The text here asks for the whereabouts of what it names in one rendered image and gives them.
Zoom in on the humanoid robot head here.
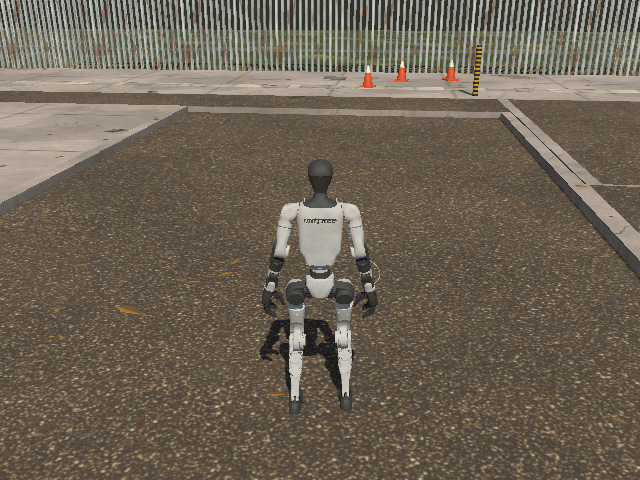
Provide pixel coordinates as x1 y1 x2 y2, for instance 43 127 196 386
303 159 337 208

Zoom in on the robot left upper arm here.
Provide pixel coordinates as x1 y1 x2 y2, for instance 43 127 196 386
274 202 299 258

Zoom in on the robot right hand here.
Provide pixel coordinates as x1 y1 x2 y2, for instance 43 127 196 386
354 290 378 318

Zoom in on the right robot forearm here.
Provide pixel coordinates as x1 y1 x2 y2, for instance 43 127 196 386
356 243 375 293

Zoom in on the robot right upper arm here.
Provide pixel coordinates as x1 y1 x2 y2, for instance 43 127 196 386
341 202 366 259

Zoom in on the robot left hand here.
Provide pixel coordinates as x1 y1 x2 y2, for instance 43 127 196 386
261 288 285 317

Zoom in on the robot right foot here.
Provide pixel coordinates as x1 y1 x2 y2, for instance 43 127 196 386
338 384 352 411

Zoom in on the left robot forearm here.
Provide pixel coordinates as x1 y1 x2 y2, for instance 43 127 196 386
264 243 284 292

